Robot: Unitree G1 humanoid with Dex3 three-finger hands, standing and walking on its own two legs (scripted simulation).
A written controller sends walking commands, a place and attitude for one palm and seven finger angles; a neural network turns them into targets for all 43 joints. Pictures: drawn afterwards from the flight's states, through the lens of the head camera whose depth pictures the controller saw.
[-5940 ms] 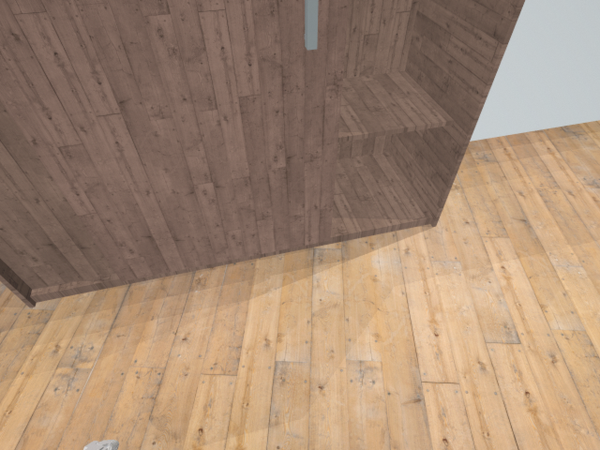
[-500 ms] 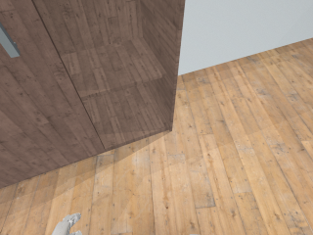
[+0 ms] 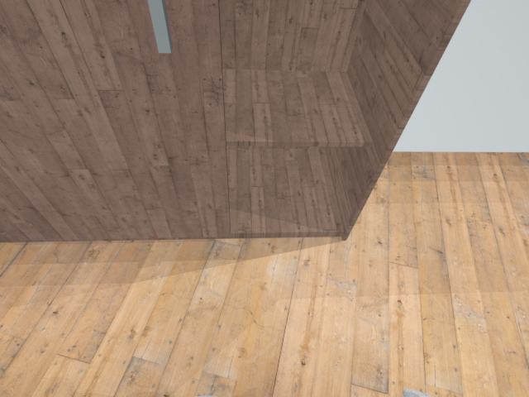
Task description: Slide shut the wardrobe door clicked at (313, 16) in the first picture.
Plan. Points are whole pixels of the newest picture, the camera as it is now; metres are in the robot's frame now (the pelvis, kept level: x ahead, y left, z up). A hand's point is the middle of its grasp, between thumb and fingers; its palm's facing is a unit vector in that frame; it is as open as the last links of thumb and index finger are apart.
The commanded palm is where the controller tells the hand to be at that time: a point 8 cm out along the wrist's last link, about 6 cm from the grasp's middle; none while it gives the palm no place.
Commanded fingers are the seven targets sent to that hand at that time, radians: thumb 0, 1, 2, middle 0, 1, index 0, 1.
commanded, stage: turn to face it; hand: left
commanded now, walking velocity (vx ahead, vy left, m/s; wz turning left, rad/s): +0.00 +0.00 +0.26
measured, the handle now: out of the picture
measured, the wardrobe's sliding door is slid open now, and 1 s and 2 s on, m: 0.49 0.49 0.49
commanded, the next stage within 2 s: take the last steps up to it in 0.02 s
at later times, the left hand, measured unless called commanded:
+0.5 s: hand out of the picture +0.07 +0.18 -0.14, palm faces +0.15 -0.96 -0.22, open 7.3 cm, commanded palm none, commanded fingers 0.00 0.90 0.90 -0.20 -0.30 -0.20 -0.30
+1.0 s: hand out of the picture +0.09 +0.22 -0.17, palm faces +0.24 -0.96 -0.17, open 7.4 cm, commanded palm none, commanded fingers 0.00 0.90 0.90 -0.20 -0.30 -0.20 -0.30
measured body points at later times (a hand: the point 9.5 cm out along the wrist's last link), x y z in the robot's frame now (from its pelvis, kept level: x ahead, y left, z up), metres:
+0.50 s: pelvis +0.04 -0.01 +0.01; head +0.03 -0.03 +0.46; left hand +0.06 +0.23 -0.13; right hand +0.04 -0.25 -0.16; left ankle +0.00 +0.10 -0.70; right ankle +0.02 -0.11 -0.72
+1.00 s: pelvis +0.20 +0.08 +0.00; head +0.22 +0.09 +0.45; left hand +0.08 +0.28 -0.16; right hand +0.32 -0.13 -0.14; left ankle +0.23 +0.17 -0.72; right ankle +0.10 -0.07 -0.64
